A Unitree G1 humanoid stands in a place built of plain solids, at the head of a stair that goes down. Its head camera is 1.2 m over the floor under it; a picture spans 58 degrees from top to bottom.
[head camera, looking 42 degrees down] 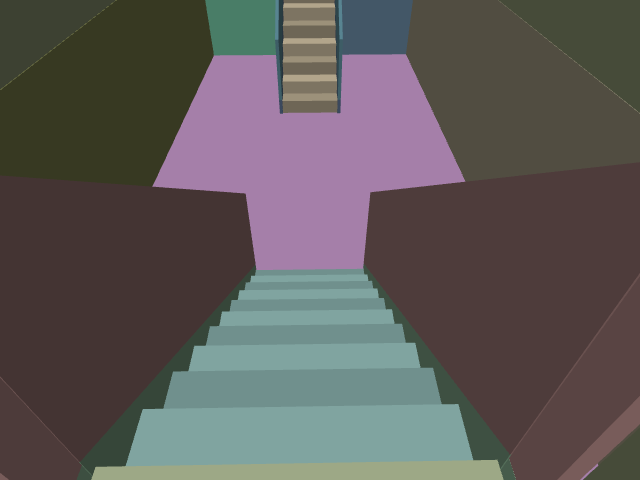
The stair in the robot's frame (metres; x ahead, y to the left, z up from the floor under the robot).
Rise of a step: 0.19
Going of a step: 0.25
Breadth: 1.06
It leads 1 degrees to the left of straight ahead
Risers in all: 11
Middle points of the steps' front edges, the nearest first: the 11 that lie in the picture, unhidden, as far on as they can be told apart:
0.46 0.06 0.00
0.71 0.06 -0.18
0.96 0.07 -0.37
1.21 0.07 -0.56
1.46 0.08 -0.74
1.71 0.08 -0.93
1.96 0.08 -1.11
2.21 0.09 -1.30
2.46 0.09 -1.49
2.71 0.10 -1.67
2.97 0.10 -1.86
